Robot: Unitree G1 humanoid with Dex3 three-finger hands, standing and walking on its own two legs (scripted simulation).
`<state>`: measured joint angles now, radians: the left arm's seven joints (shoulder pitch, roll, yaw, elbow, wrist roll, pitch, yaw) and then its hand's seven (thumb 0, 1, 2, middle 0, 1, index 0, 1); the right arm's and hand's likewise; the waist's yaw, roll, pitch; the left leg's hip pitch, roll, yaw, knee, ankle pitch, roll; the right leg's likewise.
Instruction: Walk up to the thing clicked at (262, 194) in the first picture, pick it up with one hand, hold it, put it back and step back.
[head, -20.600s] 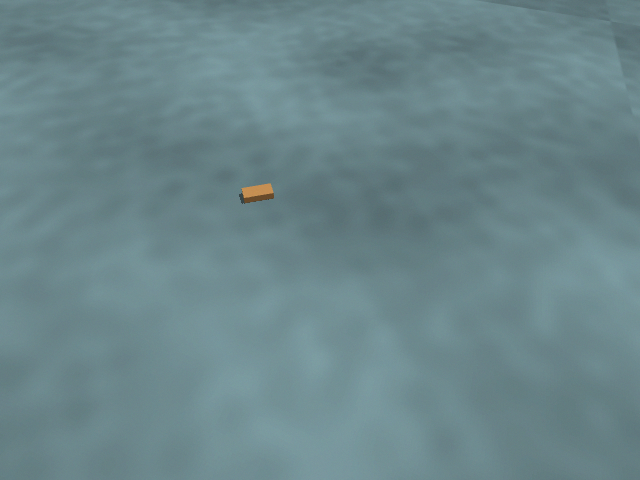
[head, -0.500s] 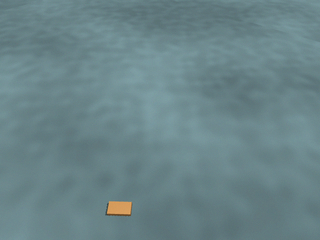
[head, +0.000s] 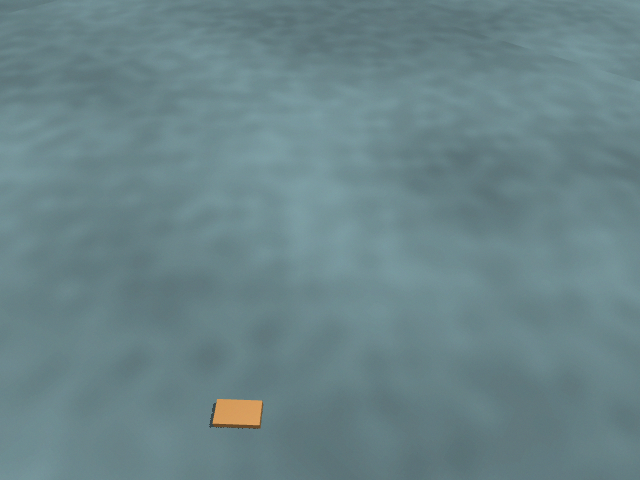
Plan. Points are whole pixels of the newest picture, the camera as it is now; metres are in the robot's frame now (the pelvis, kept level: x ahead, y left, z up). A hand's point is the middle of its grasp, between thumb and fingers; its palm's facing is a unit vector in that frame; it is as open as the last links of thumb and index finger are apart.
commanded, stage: stand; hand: left
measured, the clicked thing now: (238, 413) +0.44 +0.22 -0.77
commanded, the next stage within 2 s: none
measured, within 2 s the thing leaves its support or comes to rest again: neither
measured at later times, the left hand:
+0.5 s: hand out of the picture +0.06 +0.24 -0.15, palm faces -0.04 -0.94 -0.35, open 7.4 cm
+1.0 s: hand out of the picture +0.05 +0.24 -0.16, palm faces -0.05 -0.94 -0.34, open 7.4 cm
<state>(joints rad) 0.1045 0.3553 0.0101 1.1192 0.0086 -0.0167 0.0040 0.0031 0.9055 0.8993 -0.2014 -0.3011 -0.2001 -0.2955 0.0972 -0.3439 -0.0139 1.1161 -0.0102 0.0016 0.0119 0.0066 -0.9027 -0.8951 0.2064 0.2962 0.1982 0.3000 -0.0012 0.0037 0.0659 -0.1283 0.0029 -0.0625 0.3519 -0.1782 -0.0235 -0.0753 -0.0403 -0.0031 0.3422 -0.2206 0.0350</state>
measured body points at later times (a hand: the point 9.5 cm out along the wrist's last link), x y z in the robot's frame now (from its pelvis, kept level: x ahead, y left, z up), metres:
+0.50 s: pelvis -0.01 -0.01 +0.00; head -0.01 -0.01 +0.45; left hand +0.07 +0.29 -0.13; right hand +0.06 -0.31 -0.13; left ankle +0.01 +0.14 -0.75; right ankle -0.02 -0.14 -0.75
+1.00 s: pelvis -0.02 -0.01 +0.00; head -0.01 -0.01 +0.45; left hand +0.05 +0.29 -0.13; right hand +0.04 -0.31 -0.13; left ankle +0.01 +0.14 -0.75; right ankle -0.02 -0.14 -0.75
